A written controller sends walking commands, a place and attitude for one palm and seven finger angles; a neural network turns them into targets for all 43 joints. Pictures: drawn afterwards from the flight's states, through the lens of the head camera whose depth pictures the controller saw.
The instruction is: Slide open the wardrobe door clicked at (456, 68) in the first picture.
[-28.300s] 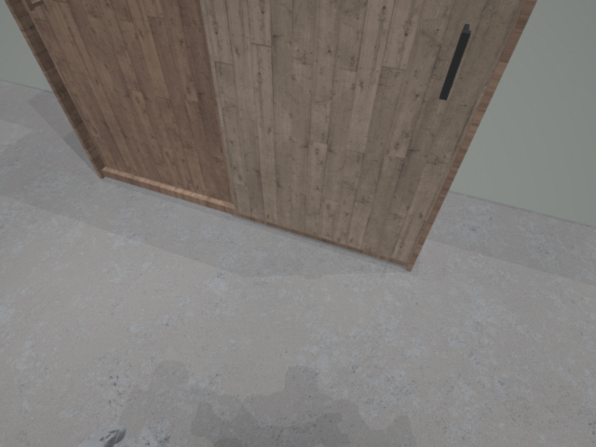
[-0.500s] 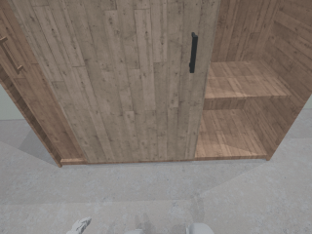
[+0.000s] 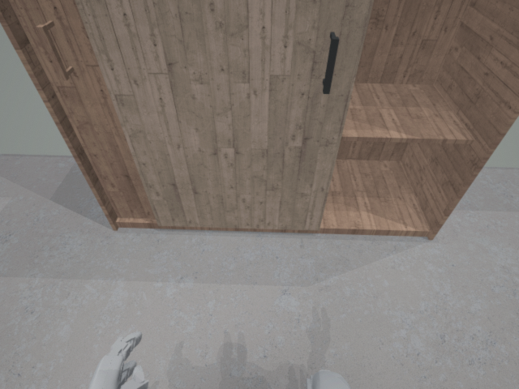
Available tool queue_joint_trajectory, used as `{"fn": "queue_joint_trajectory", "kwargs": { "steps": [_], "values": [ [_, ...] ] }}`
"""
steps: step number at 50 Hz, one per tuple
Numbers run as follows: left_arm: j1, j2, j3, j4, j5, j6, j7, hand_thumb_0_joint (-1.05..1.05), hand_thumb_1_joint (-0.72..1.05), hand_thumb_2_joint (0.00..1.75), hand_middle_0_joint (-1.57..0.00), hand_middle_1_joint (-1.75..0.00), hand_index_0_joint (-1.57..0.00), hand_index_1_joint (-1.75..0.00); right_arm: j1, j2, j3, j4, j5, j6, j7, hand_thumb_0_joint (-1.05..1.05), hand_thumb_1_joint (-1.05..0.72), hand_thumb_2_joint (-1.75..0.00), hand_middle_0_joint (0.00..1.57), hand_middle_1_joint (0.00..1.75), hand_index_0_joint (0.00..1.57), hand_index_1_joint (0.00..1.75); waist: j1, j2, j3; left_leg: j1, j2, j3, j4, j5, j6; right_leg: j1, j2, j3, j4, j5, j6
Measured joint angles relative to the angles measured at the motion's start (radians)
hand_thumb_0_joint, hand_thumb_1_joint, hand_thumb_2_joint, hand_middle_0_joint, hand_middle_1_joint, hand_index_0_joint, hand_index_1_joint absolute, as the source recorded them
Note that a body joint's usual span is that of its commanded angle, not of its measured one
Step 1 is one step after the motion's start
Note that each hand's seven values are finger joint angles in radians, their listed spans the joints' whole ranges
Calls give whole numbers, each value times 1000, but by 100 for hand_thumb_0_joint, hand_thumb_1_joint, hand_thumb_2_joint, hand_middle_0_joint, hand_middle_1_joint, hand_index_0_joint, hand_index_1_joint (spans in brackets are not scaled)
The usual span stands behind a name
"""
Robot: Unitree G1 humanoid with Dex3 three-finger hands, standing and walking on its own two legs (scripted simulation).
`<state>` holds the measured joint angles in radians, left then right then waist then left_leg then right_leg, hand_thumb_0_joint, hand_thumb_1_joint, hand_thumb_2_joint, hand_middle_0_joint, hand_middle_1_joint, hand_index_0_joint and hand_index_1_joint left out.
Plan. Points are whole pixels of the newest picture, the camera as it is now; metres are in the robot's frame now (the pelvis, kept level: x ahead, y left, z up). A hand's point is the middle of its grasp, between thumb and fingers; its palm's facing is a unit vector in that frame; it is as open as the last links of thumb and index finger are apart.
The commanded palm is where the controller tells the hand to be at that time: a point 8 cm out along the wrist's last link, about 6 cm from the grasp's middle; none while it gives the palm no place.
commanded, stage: stop stepping back and stand still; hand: right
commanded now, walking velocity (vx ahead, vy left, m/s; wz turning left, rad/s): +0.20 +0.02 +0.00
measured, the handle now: (329, 63) +0.92 -0.18 +0.10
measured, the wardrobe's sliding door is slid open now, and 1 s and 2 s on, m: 0.53 0.53 0.53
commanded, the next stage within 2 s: let the arm hang, fingers relaxed in 0.68 s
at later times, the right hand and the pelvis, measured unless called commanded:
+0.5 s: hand (502, 241) +0.27 -0.29 +0.16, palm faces +0.41 +0.71 -0.57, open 7.5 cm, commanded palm +0.21 -0.32 +0.18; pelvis +0.07 -0.02 +0.00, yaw +0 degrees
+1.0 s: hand (402, 330) +0.26 -0.26 -0.11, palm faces +0.01 +0.93 -0.37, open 7.4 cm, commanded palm none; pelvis +0.10 -0.03 -0.01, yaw -3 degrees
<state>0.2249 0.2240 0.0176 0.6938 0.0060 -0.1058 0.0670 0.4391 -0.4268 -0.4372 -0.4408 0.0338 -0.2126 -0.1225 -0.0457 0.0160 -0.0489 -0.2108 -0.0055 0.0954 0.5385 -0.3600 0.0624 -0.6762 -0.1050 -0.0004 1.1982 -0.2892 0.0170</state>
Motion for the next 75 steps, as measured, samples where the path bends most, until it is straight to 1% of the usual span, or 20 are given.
{"fn": "queue_joint_trajectory", "kwargs": {
  "steps": [4, 8, 11, 14, 16, 18, 21, 23, 26, 27, 30, 33, 39, 41, 46, 48, 52, 57, 63, 75],
  "values": [
    [51, 7, 1, -9, 4, -18, 28, 1, 90, 90, -20, -30, -20, -29, 38, 53, 26, 42, -1, 29, -22, 1, -88, -90, 21, 30, 21, 30, 16, 33, 15, 23, 50, -18, -25, 10, -24, 152, -4, -74, -332, -13, -20],
    [92, 33, 7, -32, 9, -62, 38, 1, 90, 90, -20, -30, -20, -29, 59, 61, 46, -15, 1, 35, -37, 2, -88, -90, 21, 30, 21, 30, 30, 18, 41, -5, 60, -15, 99, -73, -53, 352, -1, -109, -644, 47, -34],
    [43, -10, 12, -15, 2, -66, 27, 1, 90, 90, -20, -30, -20, -29, 13, 17, 8, -26, 3, 19, -40, 2, -88, -90, 21, 30, 21, 30, 41, 49, 100, -79, 66, -50, 281, -167, -59, 339, 8, -117, -574, 31, 27],
    [21, -46, -5, -34, -1, -69, -2, 2, 90, 90, -20, -30, -20, -29, 13, -26, -32, -57, 4, 20, -38, 2, -88, -90, 21, 30, 21, 30, 66, 20, 127, -94, 34, -11, 231, -141, -63, 332, -12, -95, -555, 4, 47],
    [25, -56, -18, -56, -7, -66, -22, 1, 90, 90, -20, -30, -20, -29, 49, -50, -55, -92, 3, 9, -36, 2, -88, -90, 21, 30, 21, 30, 76, -8, 126, -82, 18, 13, 157, -42, -34, 303, -25, -78, -504, -30, 33],
    [24, -57, -22, -45, -11, -54, -34, 1, 90, 90, -20, -30, -20, -29, 86, -53, -56, -103, 11, -11, -27, 2, -88, -89, 21, 30, 21, 30, 79, -29, 116, -75, 12, 23, 154, -52, -9, 249, 2, -41, -349, -114, 17],
    [17, -51, -27, -17, -9, -34, -36, 1, 90, 90, -20, -30, -20, -29, 134, -32, -47, -79, 13, -30, -22, 2, -88, -89, 22, 31, 21, 30, 62, -32, 102, -38, 17, 7, 93, -51, -7, 215, 44, -58, -232, -141, 12],
    [13, -45, -32, -13, -2, -24, -29, 1, 90, 90, -20, -30, -20, -29, 144, -19, -42, -41, 7, -31, -25, 1, -88, -89, 22, 31, 21, 30, 48, -20, 100, -16, 26, -7, 56, -39, -14, 240, 62, -99, -329, -108, 3],
    [9, -23, -31, -26, 4, -28, -18, 1, 90, 90, -20, -30, -20, -29, 118, 4, -22, 4, 3, -11, -32, 1, -88, -89, 22, 31, 21, 30, 30, -21, 104, 10, 24, -10, 43, -49, -28, 321, 77, -137, -567, 53, -17],
    [5, -17, -26, -30, 2, -32, -15, 1, 90, 90, -20, -30, -20, -30, 102, 12, -14, 9, 3, -2, -34, 1, -88, -89, 22, 31, 21, 30, 24, -20, 105, 10, 23, -10, 58, -62, -33, 352, 79, -141, -612, 38, -31],
    [-29, -17, -10, -44, -2, -32, -13, 2, 90, 90, -20, -30, -20, -29, 38, 35, 16, 11, -6, 27, -38, 2, -88, -89, 21, 30, 21, 30, 10, 13, 118, -17, 38, -36, 129, -71, -59, 371, 95, -153, -625, -10, -51],
    [-59, -21, -9, -81, 1, -46, -23, 2, 90, 90, -20, -30, -20, -29, 16, 35, 33, -33, -16, 38, -35, 2, -88, -89, 21, 30, 21, 30, 22, 16, 132, -30, 30, -39, 117, -73, -66, 378, 92, -139, -639, 1, -47],
    [-81, -29, -25, -135, -15, -26, -33, 1, 90, 90, -20, -30, -20, -29, 108, -20, -11, -104, 3, 4, -25, 2, -88, -89, 22, 31, 21, 30, 44, -9, 99, -4, -8, -21, -12, -10, -24, 351, 55, -118, -620, -9, -20],
    [-85, 7, -14, -89, -18, -32, -61, 1, 90, 90, -20, -30, -20, -29, 33, -34, 71, 46, -31, 11, 9, 1, -89, -90, 21, 30, 21, 30, 34, -36, 68, -29, -1, -8, 12, -2, -25, 304, 62, -93, -568, 13, -13],
    [-104, 101, -9, 25, -8, 70, -92, 1, 90, 90, -20, -30, -20, -29, -202, 39, 322, 679, -54, 182, 95, 1, -89, -90, 20, 30, 20, 30, 36, -81, 7, -53, 41, 2, 95, -89, -43, 286, 104, -78, -518, -41, -23],
    [-105, 106, -9, 53, 3, 97, -89, 1, 90, 90, -20, -30, -20, -29, -246, 83, 380, 895, -54, 224, 105, 1, -90, -90, 20, 30, 20, 30, 54, -71, 22, -54, 49, 4, 127, -106, -50, 315, 113, -77, -544, -80, -43],
    [-88, 97, -23, 116, 16, 115, -77, 1, 90, 90, -20, -30, -20, -29, -258, 167, 451, 1184, -49, 258, 110, 1, -90, -89, 20, 30, 19, 30, 71, -25, 83, -19, 47, -6, 93, -89, -51, 352, 112, -87, -576, -54, -43],
    [-50, 68, -30, 232, 14, 132, -57, 1, 90, 90, -20, -30, -20, -29, -216, 231, 462, 1372, -40, 247, 98, 1, -93, -89, 21, 30, 20, 30, 62, 11, 132, 40, 21, -5, -20, -24, -45, 400, 94, -85, -655, -12, -34],
    [-20, 29, -28, 345, 9, 139, -47, 1, 90, 90, -20, -30, -20, -29, -196, 194, 446, 1497, -41, 233, 103, 1, -94, -89, 21, 30, 20, 30, 45, 5, 148, 93, 0, -5, -121, 35, -38, 438, 79, -84, -718, 24, -29],
    [-58, 9, -24, 426, 6, 120, -54, 1, 90, 90, -20, -30, -20, -29, -261, 147, 434, 1571, -43, 205, 101, 1, -91, -89, 20, 30, 20, 30, 48, -42, 108, 138, 4, -20, -192, 86, -44, 496, 88, -101, -806, 77, -36]
  ]
}}
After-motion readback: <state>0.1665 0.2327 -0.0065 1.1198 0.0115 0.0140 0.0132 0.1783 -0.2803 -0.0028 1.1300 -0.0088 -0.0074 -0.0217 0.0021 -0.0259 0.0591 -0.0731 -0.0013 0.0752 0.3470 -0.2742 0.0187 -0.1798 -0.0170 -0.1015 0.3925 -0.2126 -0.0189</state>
